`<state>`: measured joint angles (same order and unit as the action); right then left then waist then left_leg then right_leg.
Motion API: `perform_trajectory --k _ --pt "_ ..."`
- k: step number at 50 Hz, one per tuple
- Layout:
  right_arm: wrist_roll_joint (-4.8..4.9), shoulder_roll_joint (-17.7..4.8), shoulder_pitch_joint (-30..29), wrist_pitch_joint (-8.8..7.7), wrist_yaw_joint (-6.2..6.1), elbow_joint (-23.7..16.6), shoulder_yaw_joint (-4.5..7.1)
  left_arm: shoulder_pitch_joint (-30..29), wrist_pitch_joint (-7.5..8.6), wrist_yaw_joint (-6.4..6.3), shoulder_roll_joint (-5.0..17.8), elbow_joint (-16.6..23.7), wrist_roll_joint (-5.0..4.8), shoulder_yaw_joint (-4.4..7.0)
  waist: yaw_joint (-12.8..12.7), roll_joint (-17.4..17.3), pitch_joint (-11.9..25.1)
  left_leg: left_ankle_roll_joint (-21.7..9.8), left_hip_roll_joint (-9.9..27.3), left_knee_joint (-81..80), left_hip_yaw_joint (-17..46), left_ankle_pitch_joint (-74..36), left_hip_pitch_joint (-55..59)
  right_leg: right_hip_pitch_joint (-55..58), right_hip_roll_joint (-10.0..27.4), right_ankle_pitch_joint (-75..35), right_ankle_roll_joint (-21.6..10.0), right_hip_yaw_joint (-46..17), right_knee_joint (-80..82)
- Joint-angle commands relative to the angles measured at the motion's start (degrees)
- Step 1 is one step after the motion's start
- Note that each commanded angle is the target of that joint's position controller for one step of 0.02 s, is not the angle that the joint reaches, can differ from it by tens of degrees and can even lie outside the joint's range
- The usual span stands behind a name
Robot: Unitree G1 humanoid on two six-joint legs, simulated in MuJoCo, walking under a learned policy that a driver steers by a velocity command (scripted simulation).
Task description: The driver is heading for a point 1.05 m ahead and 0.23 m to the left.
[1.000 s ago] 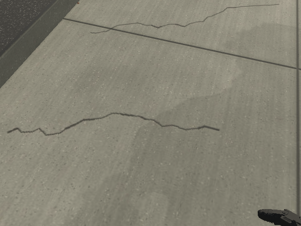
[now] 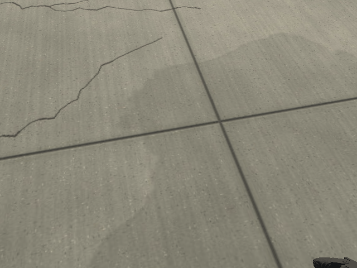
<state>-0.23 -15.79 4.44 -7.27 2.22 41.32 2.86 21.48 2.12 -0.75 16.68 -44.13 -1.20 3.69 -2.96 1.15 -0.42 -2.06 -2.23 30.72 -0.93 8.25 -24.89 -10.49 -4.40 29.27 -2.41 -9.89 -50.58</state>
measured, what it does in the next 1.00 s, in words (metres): walks ahead, turning left: right foot, then left foot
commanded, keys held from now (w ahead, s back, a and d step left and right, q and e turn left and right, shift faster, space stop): w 0.18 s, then w+q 0.82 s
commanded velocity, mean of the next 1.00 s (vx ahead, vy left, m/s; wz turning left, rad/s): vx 0.50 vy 0.00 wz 0.31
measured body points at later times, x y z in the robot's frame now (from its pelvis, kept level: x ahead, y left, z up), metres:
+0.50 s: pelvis +0.27 -0.03 +0.00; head +0.30 -0.04 +0.45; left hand +0.49 +0.22 -0.06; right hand +0.28 -0.31 -0.13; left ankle +0.11 +0.10 -0.68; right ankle +0.37 -0.14 -0.73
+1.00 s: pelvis +0.51 +0.07 -0.01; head +0.55 +0.09 +0.44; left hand +0.44 +0.36 -0.14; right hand +0.80 -0.10 -0.09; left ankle +0.57 +0.17 -0.73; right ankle +0.39 -0.14 -0.67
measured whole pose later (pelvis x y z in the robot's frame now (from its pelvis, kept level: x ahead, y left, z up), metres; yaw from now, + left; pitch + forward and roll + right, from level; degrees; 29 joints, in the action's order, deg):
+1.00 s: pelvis +0.51 +0.07 -0.01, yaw +24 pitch +1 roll -2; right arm 1.5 -17.4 5.9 -1.2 2.3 37.3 4.1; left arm 15.8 3.4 -0.3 17.5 -48.3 -0.6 4.4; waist -2.2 -0.6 -3.9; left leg -5.7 -1.0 38.5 -2.5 11.1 -29.2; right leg -7.9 5.3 28.2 2.5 6.3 -53.6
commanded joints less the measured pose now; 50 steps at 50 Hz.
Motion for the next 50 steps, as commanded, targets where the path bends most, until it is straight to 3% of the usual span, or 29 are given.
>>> perform_trajectory --k 1,2,4,6,9,11,13,16,19,20,21,22,23,24,25,27,28,29,32,36,40,43,45,46,47,48,49,50 --pt "1.09 -7.92 13.72 0.64 -0.23 0.7 2.58 -2.65 1.8 0.17 8.09 5.77 -0.73 1.11 7.54 -7.0 5.64 -11.64 21.25 -14.68 33.47 17.45 33.68 -34.2 4.67 -2.9 0.34 0.51 -22.74" --pt "0.46 -6.91 10.85 1.08 -0.33 0.33 2.03 -5.88 2.01 0.26 7.62 6.59 0.11 1.04 6.36 -4.33 1.7 -10.98 18.91 -16.33 28.04 12.05 26.58 -32.94 6.74 -6.83 0.38 2.6 -19.74" --pt "-0.41 -5.33 8.67 1.01 -0.48 0.31 1.28 -5.53 1.99 0.6 5.91 6.48 0.61 1.14 3.73 -5.99 0.27 -10.35 15.52 -18.95 21.71 3.13 19.56 -28.02 9.72 -11.4 0.71 3.66 -14.29" --pt "0.07 -5.81 9.21 0.69 -0.62 1.07 1.32 -4.67 1.68 0.69 3.93 6.08 0.58 0.74 3.05 -7.13 0.79 -11.07 14.41 -20.59 17.46 -3.02 17.62 -26.53 10.33 -12.73 1.51 5.18 -10.87" --pt "0.57 -8.26 10.84 0.79 -1.19 2.37 1.89 -9.63 1.81 0.6 2.58 7.79 1.11 0.07 4.01 -5.44 -0.25 -11.56 14.2 -22.38 12.85 -10.36 17.75 -28.69 11.04 -19.58 2.93 6.46 -1.72" --pt "1.08 -8.66 12.67 1.32 -1.47 3.25 1.91 -13.87 2.31 0.8 1.62 8.87 1.31 -0.32 5.33 -4.97 -0.83 -10.48 12.41 -22.35 10.4 -12.59 17.3 -26.9 10.17 -25.95 3.37 7.3 6.26" --pt "1.5 -9.21 14.85 1.85 -1.74 4.21 1.97 -17.65 2.81 1.26 1.08 9.67 1.04 -0.56 6.57 -4.91 -1.48 -9.62 11.31 -21.59 8.94 -12.55 16.68 -23.68 8.45 -31.0 3.82 8.03 13.42" --pt "1.84 -9.73 18.31 2.75 -2.05 5.54 2.09 -22.41 3.53 2.16 1.63 10.92 0.46 -0.45 7.97 -5.12 -2.24 -9.33 12.72 -19.52 10.92 -10.91 18.37 -21.11 6.57 -32.94 3.99 8.03 18.81" --pt "1.95 -10.57 18.72 3.68 -2.65 6.01 2.49 -22.41 4.32 2.67 3.77 11.29 0.28 0.33 6.16 -6.46 -1.92 -7.86 14.76 -15.52 14.59 -10.65 21.72 -17.39 5.85 -28.44 2.61 6.96 23.04" --pt "1.9 -10.99 18.1 3.94 -2.78 5.98 2.67 -19.88 4.55 2.55 4.71 10.66 0.3 0.79 4.31 -6.96 -0.84 -7.16 14.65 -12.87 14.77 -13.33 21.53 -13.01 5.41 -27.04 1.72 7.55 24.44" --pt "1.74 -10.32 17.59 4.03 -2.83 5.78 2.39 -14.03 4.68 2.13 6.57 8.96 0.55 1.81 1.18 -6.45 2.57 -5.76 12.26 -6.76 13.27 -18.58 19.98 -3.87 4.92 -26.81 0.15 8.45 26.23" --pt "1.01 -7.82 16.65 3.84 -2.69 4.66 1.44 -5.43 4.76 1.54 9.42 7.55 1.5 2.87 -3.0 -4.72 9.85 -3.79 9.09 5.63 11.23 -14.76 13.15 10.84 10.44 -27.84 -2.79 4.31 23.45" --pt "0.53 -2.29 20.78 3.09 -2.71 2.73 -0.19 2.29 4.15 0.99 14.72 6.68 2.59 4.17 -3.63 7.49 19.62 0.15 1.42 26.58 5.15 5.59 -6.03 32.76 24.7 -25.38 -9.16 -14.15 22.97" --pt "1.93 -3.1 23.34 2.37 -2.55 2.46 -0.33 3.64 3.54 1.31 12.56 5.76 1.98 3.65 -2.81 16.74 24.03 0.87 0.61 37.74 7.79 26.27 -15.79 34.85 30.12 -14.79 -13.69 -30.77 29.85" --pt "3.0 -8.46 19.52 2.47 -2.55 2.46 1.26 0.47 3.34 1.25 8.18 5.87 1.4 2.39 -3.08 9.94 14.66 0.89 3.91 42.3 9.06 22.73 -19.94 27.51 27.68 -9.03 -11.48 -24.58 31.86" --pt "2.26 -8.03 13.93 3.2 -2.53 1.37 1.63 -6.13 3.24 1.35 4.44 5.56 1.29 1.08 -0.48 4.71 4.48 1.18 7.63 39.85 6.7 14.44 -18.19 12.82 22.81 -13.55 -8.81 -11.2 35.73" --pt "1.87 -7.28 13.77 3.91 -2.49 1.33 1.93 -8.65 3.53 1.47 3.08 5.3 1.55 0.71 1.28 5.5 1.93 1.37 9.13 37.49 6.98 11.89 -15.83 7.6 20.96 -16.91 -8.19 -6.64 37.93" --pt "1.99 -5.94 14.64 4.68 -2.35 1.37 1.82 -10.34 3.8 1.51 3.17 4.96 1.75 0.84 2.68 6.26 0.59 1.69 9.86 36.53 6.78 10.29 -13.1 3.66 20.14 -19.14 -7.97 -3.22 39.94" --pt "1.68 -4.0 13.07 5.97 -2.3 -0.01 1.64 -11.32 4.84 1.32 4.65 3.46 1.87 1.65 3.9 3.94 -1.05 2.81 10.49 33.24 6.77 5.26 -13.53 0.81 20.32 -26.86 -9.07 3.82 43.07" --pt "1.51 -3.17 7.76 5.64 -1.13 -1.88 1.21 -10.25 4.58 0.67 6.73 1.65 1.82 2.36 2.59 2.07 -1.99 2.73 10.02 20.46 5.31 -6.57 -13.59 3.05 18.84 -31.68 -8.07 12.52 43.57" --pt "1.47 -2.81 -0.09 5.42 0.31 -4.9 0.72 -7.03 3.62 0.31 9.16 -0.16 0.91 3.1 -0.32 1.06 -4.05 1.23 8.96 10.32 1.73 -9.67 -12.37 7.14 19.96 -31.5 -6.72 16.95 43.14" --pt "1.39 -4.03 -2.97 5.68 0.98 -7.1 1.06 -5.5 2.45 0.35 10.65 -1.45 -0.12 3.71 -0.49 1.4 -4.85 -0.94 7.75 6.86 -0.29 -3.88 -12.86 13.1 21.68 -36.22 -5.34 18.61 39.67" --pt "1.18 -5.8 -0.5 5.99 1.06 -7.53 2.03 -6.03 1.63 0.16 12.4 -1.56 -0.67 4.19 1.89 3.12 -1.93 -3.2 4.21 6.18 -3.7 2.28 -6.68 15.17 21.52 -54.12 -4.02 20.56 31.81" --pt "1.26 -7.55 5.42 6.15 0.9 -6.29 3.18 -6.76 1.09 0.05 12.8 -1.45 -0.96 4.25 5.61 3.07 1.63 -4.77 1.38 4.51 -5.62 2.82 1.54 14.19 20.3 -62.21 -2.92 22.21 22.81" --pt "1.51 -11.05 15.28 6.41 0.2 -3.47 5.22 -6.47 0.87 -0.14 11.39 -1.25 -0.8 3.63 10.38 1.48 6.87 -6.9 -1.46 2.05 -5.64 0.07 16.31 8.12 17.76 -61.5 -0.88 23.83 9.7" --pt "1.97 -16.98 22.44 6.99 -1.13 -2.14 6.99 -4.46 1.27 -0.14 7.02 0.12 1.71 1.94 11.42 -9.47 11.82 -11.14 9.43 1.06 11.72 -2.99 32.9 -8.26 14.16 -32.78 2.26 24.2 -10.12" --pt "2.0 -20.48 18.38 6.11 -0.83 -4.39 6.77 -2.04 3.07 0.48 2.04 3.42 2.02 0.06 5.52 -19.27 19.52 -22.58 20.85 -10.14 45.59 12.67 46.58 -29.36 2.13 5.13 4.95 13.33 -27.25" --pt "1.71 -14.85 18.84 5.17 -0.15 -5.19 5.15 -8.76 4.85 1.17 8.02 3.76 -0.18 1.18 10.02 -9.1 19.06 -19.84 21.27 -15.16 45.66 15.71 45.58 -35.19 5.02 2.87 3.5 4.63 -29.7"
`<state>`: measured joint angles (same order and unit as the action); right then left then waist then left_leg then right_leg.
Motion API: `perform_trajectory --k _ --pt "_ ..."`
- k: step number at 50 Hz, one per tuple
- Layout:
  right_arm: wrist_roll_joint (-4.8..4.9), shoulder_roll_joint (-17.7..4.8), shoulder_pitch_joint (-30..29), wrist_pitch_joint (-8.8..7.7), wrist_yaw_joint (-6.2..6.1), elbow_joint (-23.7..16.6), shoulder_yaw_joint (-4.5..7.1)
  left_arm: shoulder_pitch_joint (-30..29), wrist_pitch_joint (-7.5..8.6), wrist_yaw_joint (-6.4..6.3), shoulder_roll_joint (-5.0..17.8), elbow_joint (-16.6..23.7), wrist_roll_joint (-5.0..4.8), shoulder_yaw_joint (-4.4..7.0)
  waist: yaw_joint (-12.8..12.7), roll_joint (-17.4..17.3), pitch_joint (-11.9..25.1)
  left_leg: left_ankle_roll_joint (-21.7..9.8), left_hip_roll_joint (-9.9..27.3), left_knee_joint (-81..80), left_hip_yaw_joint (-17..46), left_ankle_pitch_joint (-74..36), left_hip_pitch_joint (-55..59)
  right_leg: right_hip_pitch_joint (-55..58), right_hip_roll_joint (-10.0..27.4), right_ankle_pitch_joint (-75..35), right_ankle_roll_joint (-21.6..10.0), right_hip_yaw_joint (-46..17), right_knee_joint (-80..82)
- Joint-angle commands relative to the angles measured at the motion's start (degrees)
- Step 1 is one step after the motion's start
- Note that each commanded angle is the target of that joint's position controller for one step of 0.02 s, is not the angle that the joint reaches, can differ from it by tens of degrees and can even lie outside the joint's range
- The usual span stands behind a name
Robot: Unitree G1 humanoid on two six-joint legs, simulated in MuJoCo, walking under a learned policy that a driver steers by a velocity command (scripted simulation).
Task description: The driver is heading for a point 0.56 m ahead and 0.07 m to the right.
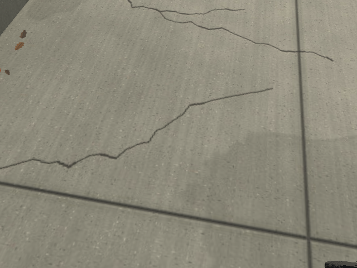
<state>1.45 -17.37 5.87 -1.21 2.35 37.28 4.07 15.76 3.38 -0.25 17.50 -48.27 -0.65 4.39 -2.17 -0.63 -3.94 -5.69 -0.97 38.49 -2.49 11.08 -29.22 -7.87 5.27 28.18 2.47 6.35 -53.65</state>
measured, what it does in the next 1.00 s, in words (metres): walks ahead: right foot, then left foot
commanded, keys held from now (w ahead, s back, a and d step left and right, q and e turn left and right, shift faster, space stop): w+q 0.12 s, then w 0.02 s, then w+e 0.38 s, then no key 0.48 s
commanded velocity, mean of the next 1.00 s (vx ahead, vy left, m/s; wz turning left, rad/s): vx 0.36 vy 0.00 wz -0.01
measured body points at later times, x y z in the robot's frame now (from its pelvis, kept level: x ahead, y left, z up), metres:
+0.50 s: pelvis +0.30 -0.03 +0.00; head +0.33 -0.03 +0.45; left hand +0.49 +0.23 -0.08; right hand +0.35 -0.32 -0.12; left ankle +0.10 +0.07 -0.71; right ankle +0.42 -0.12 -0.72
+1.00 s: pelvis +0.50 -0.03 +0.02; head +0.52 -0.03 +0.47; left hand +0.62 +0.23 -0.11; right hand +0.65 -0.30 -0.08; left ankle +0.60 +0.08 -0.72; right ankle +0.43 -0.12 -0.71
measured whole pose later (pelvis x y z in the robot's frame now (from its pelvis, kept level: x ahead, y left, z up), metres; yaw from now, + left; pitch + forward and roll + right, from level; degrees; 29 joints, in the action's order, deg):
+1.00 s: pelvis +0.50 -0.03 +0.02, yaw -5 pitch +2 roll -1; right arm -1.4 -14.7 8.3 -3.1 -0.5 42.3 2.1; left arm 11.8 1.6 -0.1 15.8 -47.7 0.7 1.5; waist -1.7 0.2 -0.6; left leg 0.2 0.6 27.5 1.4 6.2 -22.6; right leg -8.9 -5.1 19.8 -3.1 -3.4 -28.7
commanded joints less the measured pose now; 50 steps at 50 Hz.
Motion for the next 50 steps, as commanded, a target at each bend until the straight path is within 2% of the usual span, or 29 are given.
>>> perform_trajectory --k 1,2,3,4,7,10,13,18,20,22,23,24,25,26,27,28,29,30,31,32,34,36,39,43,46,47,48,49,50 --pt "-0.42 -10.84 16.13 -1.7 -0.21 -0.63 3.19 -6.56 4.45 0.94 7.83 9.19 -2.05 0.58 8.65 -5.59 15.19 -13.93 18.23 -22.62 39.34 9.57 43.95 -40.25 -2.61 -0.86 -2.84 -10.74 -24.17" --pt "-0.48 -9.49 12.76 -2.1 -0.24 -0.83 2.7 -6.56 4.73 0.43 6.82 8.67 -1.04 0.36 5.85 -0.42 10.57 -12.06 15.73 -22.27 32.86 2.92 35.47 -37.47 -0.12 -5.31 -3.07 -10.82 -19.05" --pt "-0.69 -7.48 9.39 -2.17 -0.55 -1.43 2.12 -6.07 4.48 0.0 7.32 8.04 0.47 0.76 3.75 -0.71 8.69 -10.96 13.7 -22.54 27.84 -3.29 29.02 -33.33 1.53 -7.96 -2.72 -11.07 -14.05" --pt "-1.34 -6.83 7.55 -2.15 -0.87 -2.41 1.75 -5.0 3.84 0.12 7.39 7.74 0.83 0.94 2.13 -2.22 7.77 -10.71 12.31 -23.71 25.59 -7.12 24.55 -29.71 2.22 -9.82 -2.39 -11.29 -12.17" --pt "-1.19 -7.44 7.75 -2.55 -1.76 -2.28 1.9 -4.67 2.29 0.17 5.41 7.62 1.45 0.64 1.14 -1.74 6.88 -11.39 10.75 -25.84 20.65 -15.12 19.32 -27.48 1.36 -14.12 -0.02 -9.78 -5.51" --pt "-1.19 -7.03 9.66 -2.79 -2.58 -0.44 1.55 -8.6 1.93 0.62 3.13 7.91 1.19 -0.46 3.04 -2.7 5.08 -9.05 8.97 -27.03 14.05 -17.54 19.06 -27.95 1.36 -25.96 1.21 -8.63 6.22" --pt "-1.26 -7.48 11.82 -3.06 -2.61 1.34 1.36 -13.57 2.2 1.41 2.26 8.7 0.25 -1.18 5.76 -3.63 3.16 -6.87 8.59 -28.17 10.77 -12.11 19.1 -25.53 0.22 -36.39 0.28 -7.37 15.77" --pt "-1.33 -8.36 14.99 -2.97 -2.37 4.94 1.61 -18.39 2.55 2.96 3.41 10.83 -0.6 -1.29 7.74 -2.69 -0.54 -6.2 13.59 -27.39 10.14 -12.35 29.71 -31.3 -0.71 -33.61 -3.36 -7.7 21.64" --pt "-1.19 -8.81 15.07 -2.47 -2.66 5.86 1.88 -18.36 2.65 3.76 3.52 11.5 -0.58 -1.32 7.2 -2.81 -0.55 -5.27 15.13 -25.06 8.97 -18.28 33.99 -32.27 -1.62 -28.5 -5.12 -7.52 22.58" --pt "-1.26 -9.68 13.44 -1.96 -3.09 5.71 2.13 -14.51 2.52 4.08 4.71 11.02 -0.41 -0.74 4.78 -3.96 2.4 -3.6 14.69 -19.76 6.46 -34.43 35.59 -26.09 -4.34 -23.64 -7.01 -5.33 22.84" --pt "-1.34 -10.1 12.48 -1.57 -3.36 5.41 2.19 -9.68 2.32 3.88 6.12 9.87 -0.16 0.13 2.11 -4.37 6.06 -2.55 13.47 -13.34 4.66 -45.28 35.47 -18.9 -6.75 -22.8 -8.23 -3.16 22.97" --pt "-1.42 -9.56 11.66 -1.13 -3.76 4.86 1.82 -1.93 2.12 3.48 8.36 7.88 0.05 1.46 -1.96 -2.97 10.88 -0.67 10.81 -2.43 1.79 -49.61 32.01 -7.45 -8.46 -25.23 -9.91 -2.71 24.22" --pt "-2.59 -7.66 12.83 -1.26 -4.32 3.46 0.85 6.51 1.74 2.88 12.36 6.93 0.08 2.53 -4.51 3.52 17.49 1.77 8.14 15.09 -0.37 -32.99 19.6 8.92 0.86 -28.06 -13.8 -16.7 23.66" --pt "-2.96 -1.4 19.72 -2.65 -3.22 2.33 -0.99 8.17 1.89 3.22 15.28 6.49 -0.4 3.06 0.28 17.94 22.6 5.96 -4.18 33.82 2.56 16.3 -4.8 27.49 12.69 -16.09 -24.49 -47.16 30.13" --pt "-1.5 -5.9 15.85 -4.2 -2.42 2.9 -0.59 8.01 1.75 3.06 9.71 6.96 -0.92 1.67 -3.07 11.68 22.59 5.44 -2.08 39.13 10.07 20.65 -11.11 29.18 13.17 -12.82 -22.97 -50.52 34.83" --pt "0.16 -7.94 10.36 -5.18 -1.87 1.26 -0.08 4.09 1.55 2.56 8.28 8.1 -0.12 1.16 -3.36 8.13 15.07 5.08 0.43 38.97 9.61 16.63 -13.43 22.42 12.23 -22.11 -20.83 -41.51 34.87" --pt "-0.31 -7.61 7.67 -5.62 -2.09 0.87 -0.26 0.73 1.37 2.23 7.73 9.04 0.47 0.87 -2.02 1.66 11.53 5.2 2.88 36.18 8.47 13.4 -11.29 14.72 10.67 -35.77 -19.29 -34.38 33.93" --pt "-1.52 -7.83 6.22 -5.47 -2.4 0.77 0.13 -1.61 1.2 2.1 6.38 9.47 0.66 0.36 -0.49 -1.21 8.58 5.94 4.4 32.59 7.41 12.32 -9.08 8.09 9.11 -48.27 -18.7 -28.67 33.82" --pt "-1.93 -7.53 7.26 -4.88 -2.52 0.64 0.27 -2.23 1.21 1.83 5.38 9.52 1.19 -0.18 1.31 0.29 8.77 6.43 5.4 30.33 7.42 11.69 -5.05 3.82 7.89 -55.11 -18.38 -25.47 34.38" --pt "-1.92 -6.44 8.91 -4.13 -2.68 0.93 0.11 -2.88 1.23 1.74 4.84 9.38 1.21 -0.44 2.52 1.64 8.75 7.22 5.66 27.68 7.16 11.32 -3.04 1.5 6.9 -58.82 -18.39 -23.35 35.17" --pt "-1.92 -4.25 11.39 -2.7 -3.23 2.0 -0.45 -3.69 1.44 1.46 5.87 8.54 1.13 -0.28 3.89 3.17 9.0 8.69 5.46 21.76 5.8 8.77 -0.52 -2.14 5.43 -64.2 -18.27 -18.55 36.27" --pt "-2.1 -3.26 10.4 -1.97 -3.68 1.99 -0.78 -4.16 0.96 0.94 6.97 7.73 0.93 -0.01 3.79 4.02 9.44 9.51 4.88 14.89 4.84 3.48 0.5 -3.24 3.92 -65.9 -17.35 -15.03 36.45" --pt "-1.85 -2.82 6.6 -1.8 -3.58 1.95 -0.86 -3.58 -0.17 0.29 6.71 6.48 0.62 -0.22 1.87 4.74 10.24 9.42 4.01 5.24 4.31 -7.44 3.31 -2.69 1.74 -61.7 -14.44 -11.88 36.24" --pt "-1.72 -3.17 1.65 -2.2 -2.96 1.0 -0.58 -2.14 -1.39 -0.05 6.15 4.27 0.83 -0.68 -0.22 5.07 8.62 8.33 3.42 -2.68 5.12 -9.64 3.83 0.98 3.37 -54.37 -13.68 -14.17 34.69" --pt "-2.25 -3.8 2.01 -2.73 -2.56 1.17 -0.16 -3.53 -1.99 -0.06 5.53 3.37 0.49 -1.03 1.19 5.0 7.53 6.03 2.69 -9.48 4.84 -7.67 6.7 2.27 4.17 -50.81 -12.96 -16.68 29.97" --pt "-2.66 -4.1 3.86 -3.02 -2.56 1.83 -0.01 -3.49 -2.0 -0.06 4.99 2.99 0.24 -1.28 2.58 3.99 7.77 4.68 2.87 -15.29 5.06 -15.8 11.68 1.19 2.69 -47.44 -11.13 -16.66 27.68" --pt "-3.23 -6.67 5.02 -3.27 -2.96 2.01 0.48 -1.64 -1.51 -0.04 4.15 2.96 1.18 -1.58 1.85 1.14 9.98 2.78 7.0 -14.65 9.23 -34.59 19.08 -1.38 -0.34 -41.58 -8.63 -15.73 24.8" --pt "-3.36 -8.88 4.3 -2.88 -3.33 1.76 0.84 4.86 -0.85 0.22 2.99 2.07 2.16 -1.81 -2.15 -5.5 13.86 -2.23 12.94 -9.8 14.22 -49.12 29.53 -8.03 -3.96 -27.02 -5.84 -14.4 22.55" --pt "-3.06 -3.89 5.03 -2.0 -3.49 2.1 -0.11 5.36 -0.93 -0.01 2.04 0.82 1.89 -2.31 -0.11 -7.35 17.09 -6.41 15.17 -8.6 16.55 -46.94 32.33 -10.08 -5.17 -15.06 -3.38 -12.94 20.68"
